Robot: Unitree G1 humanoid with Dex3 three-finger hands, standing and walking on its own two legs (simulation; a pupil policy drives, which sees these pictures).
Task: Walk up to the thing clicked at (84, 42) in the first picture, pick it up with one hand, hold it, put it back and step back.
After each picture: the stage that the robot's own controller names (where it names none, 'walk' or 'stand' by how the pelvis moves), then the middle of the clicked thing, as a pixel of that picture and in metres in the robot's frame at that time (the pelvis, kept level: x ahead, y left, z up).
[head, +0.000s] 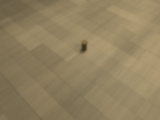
stand; (84, 45) +1.28 +0.00 -0.72
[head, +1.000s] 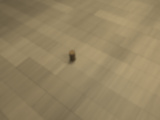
walk; (72, 56) +1.14 +0.21 -0.70
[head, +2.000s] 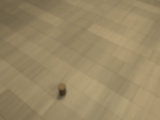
walk; (62, 89) +0.70 +0.21 -0.71
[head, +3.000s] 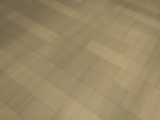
walk; out of the picture +0.36 +0.16 -0.70
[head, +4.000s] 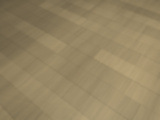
stand; out of the picture +0.26 +0.16 -0.72
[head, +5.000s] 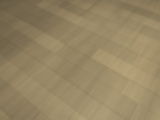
stand; out of the picture +0.26 +0.16 -0.73
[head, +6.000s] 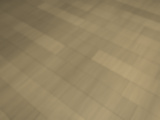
stand; out of the picture +0.26 +0.17 -0.73
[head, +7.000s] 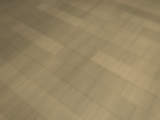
stand; out of the picture +0.25 +0.18 -0.73
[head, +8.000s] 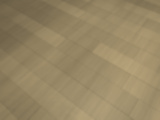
go down; out of the picture +0.26 +0.17 -0.72
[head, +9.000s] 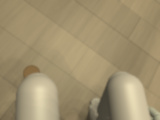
go down; (32, 75) +0.35 +0.18 -0.30
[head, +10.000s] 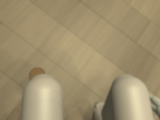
close in; (38, 77) +0.34 +0.18 -0.30
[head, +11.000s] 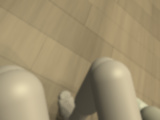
close in; out of the picture +0.34 +0.22 -0.22
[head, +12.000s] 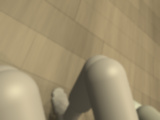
close; out of the picture +0.36 +0.24 -0.21
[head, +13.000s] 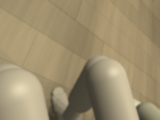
lift; out of the picture +0.33 +0.23 -0.22
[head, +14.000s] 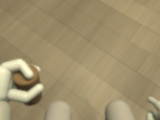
lift; (28, 86) +0.30 +0.18 +0.00
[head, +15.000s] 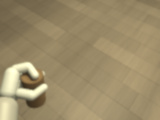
hold; (34, 88) +0.31 +0.18 +0.02
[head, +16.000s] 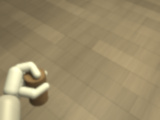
hold; (37, 87) +0.32 +0.17 +0.02
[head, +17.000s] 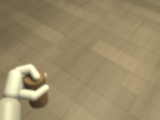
crouch; (36, 89) +0.31 +0.17 +0.01
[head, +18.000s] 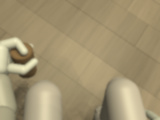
lower; (24, 61) +0.39 +0.19 -0.10
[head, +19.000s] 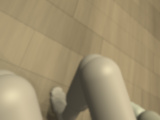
lower; out of the picture +0.40 +0.25 -0.22
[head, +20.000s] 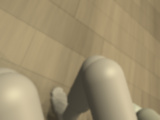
lower; out of the picture +0.38 +0.25 -0.22
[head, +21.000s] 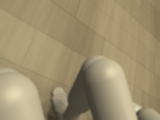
lower; out of the picture +0.37 +0.25 -0.22
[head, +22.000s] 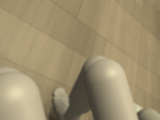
lower; out of the picture +0.37 +0.25 -0.22
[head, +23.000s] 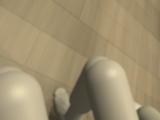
open; out of the picture +0.36 +0.25 -0.22
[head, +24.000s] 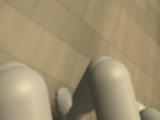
stand; out of the picture +0.35 +0.24 -0.22
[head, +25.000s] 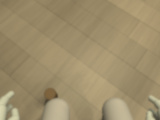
walk; (51, 95) +0.34 +0.18 -0.49
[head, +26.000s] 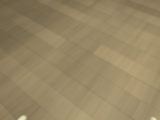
stand; out of the picture +0.30 +0.17 -0.66
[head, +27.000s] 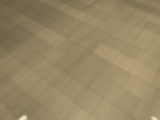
stand; out of the picture +0.30 +0.18 -0.66
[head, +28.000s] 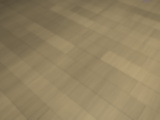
stand; out of the picture +0.33 +0.17 -0.72
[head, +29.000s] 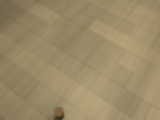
walk; (59, 113) +0.36 +0.15 -0.70
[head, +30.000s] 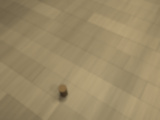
walk; (63, 91) +0.58 +0.20 -0.70
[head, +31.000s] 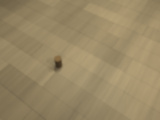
stand; (58, 62) +0.89 +0.26 -0.69
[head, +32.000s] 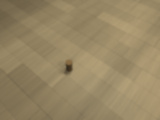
stand; (69, 65) +0.93 +0.16 -0.72
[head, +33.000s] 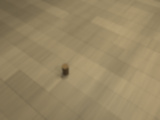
stand; (65, 69) +0.94 +0.19 -0.72
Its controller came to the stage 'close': yes
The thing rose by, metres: 0.73
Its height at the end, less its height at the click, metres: +0.00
